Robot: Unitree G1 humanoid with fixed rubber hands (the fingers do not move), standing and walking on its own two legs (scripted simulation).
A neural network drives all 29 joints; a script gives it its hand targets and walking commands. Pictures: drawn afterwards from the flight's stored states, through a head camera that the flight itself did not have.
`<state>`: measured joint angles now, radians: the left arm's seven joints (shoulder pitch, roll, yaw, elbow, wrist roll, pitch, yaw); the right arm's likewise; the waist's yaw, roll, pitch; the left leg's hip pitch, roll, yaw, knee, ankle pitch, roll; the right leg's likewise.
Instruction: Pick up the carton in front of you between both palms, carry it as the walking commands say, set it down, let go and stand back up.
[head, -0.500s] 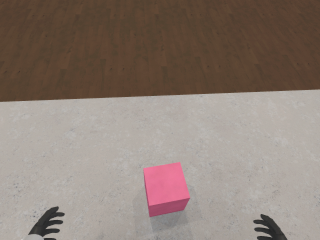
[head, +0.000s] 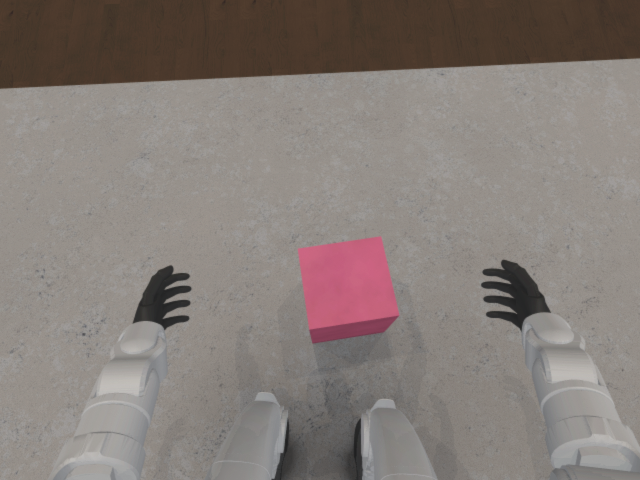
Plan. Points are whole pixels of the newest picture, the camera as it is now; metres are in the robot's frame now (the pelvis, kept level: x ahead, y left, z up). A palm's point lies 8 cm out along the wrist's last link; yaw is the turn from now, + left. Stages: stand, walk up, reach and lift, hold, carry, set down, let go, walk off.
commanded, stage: reach and lift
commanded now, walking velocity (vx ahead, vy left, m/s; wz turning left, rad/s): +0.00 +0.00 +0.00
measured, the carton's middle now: (344, 293) +0.47 -0.03 -0.58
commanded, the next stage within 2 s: none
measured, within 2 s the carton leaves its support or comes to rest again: neither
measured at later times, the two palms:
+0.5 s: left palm (233, 241) +0.44 +0.17 -0.15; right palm (472, 210) +0.51 -0.22 -0.14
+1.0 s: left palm (254, 277) +0.44 +0.17 -0.35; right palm (432, 261) +0.50 -0.21 -0.36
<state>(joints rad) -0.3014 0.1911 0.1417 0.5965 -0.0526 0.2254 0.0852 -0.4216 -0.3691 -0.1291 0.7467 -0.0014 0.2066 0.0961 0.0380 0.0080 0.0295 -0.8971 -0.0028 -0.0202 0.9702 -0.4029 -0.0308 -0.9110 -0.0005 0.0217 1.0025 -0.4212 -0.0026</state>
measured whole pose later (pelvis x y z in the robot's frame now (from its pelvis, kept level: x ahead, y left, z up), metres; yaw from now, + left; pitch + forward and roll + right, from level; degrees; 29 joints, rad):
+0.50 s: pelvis -0.06 -0.02 -0.05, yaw +0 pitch +39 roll +4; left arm -1.14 0.03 0.45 0.70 0.06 0.27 0.19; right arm -1.42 -0.48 -0.23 1.14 -0.12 0.23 0.15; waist 0.10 0.00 0.11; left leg -1.45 0.01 -0.01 1.06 -0.29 -0.07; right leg -1.50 0.03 0.05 1.13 -0.30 -0.02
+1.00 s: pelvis -0.05 +0.00 -0.19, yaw +4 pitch +52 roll +6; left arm -1.13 0.05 0.40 0.77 -0.01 0.10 0.18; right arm -1.35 -0.45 -0.18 1.07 -0.03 0.10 0.06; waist 0.05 0.02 0.02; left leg -2.02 -0.06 -0.03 1.60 -0.50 -0.08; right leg -2.06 0.04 0.09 1.66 -0.51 0.01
